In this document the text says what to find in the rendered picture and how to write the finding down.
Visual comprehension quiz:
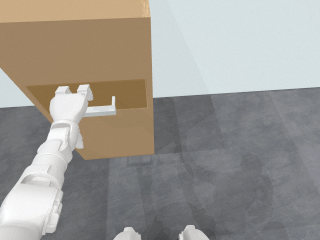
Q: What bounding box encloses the drawer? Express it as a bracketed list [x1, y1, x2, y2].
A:
[26, 79, 147, 114]

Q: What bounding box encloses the left robot upper arm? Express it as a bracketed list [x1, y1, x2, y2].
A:
[0, 183, 64, 240]

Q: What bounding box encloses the left robot hand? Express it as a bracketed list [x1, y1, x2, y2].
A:
[49, 84, 94, 149]

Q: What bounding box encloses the handle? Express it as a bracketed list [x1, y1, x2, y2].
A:
[83, 96, 116, 117]

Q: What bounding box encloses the cabinet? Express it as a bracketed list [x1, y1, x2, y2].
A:
[0, 0, 155, 160]

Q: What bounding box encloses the robot right shin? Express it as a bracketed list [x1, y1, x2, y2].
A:
[184, 225, 195, 231]

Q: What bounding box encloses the left robot forearm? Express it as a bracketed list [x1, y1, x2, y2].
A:
[0, 119, 79, 224]

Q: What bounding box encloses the right robot thigh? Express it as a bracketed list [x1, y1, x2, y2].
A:
[178, 229, 209, 240]

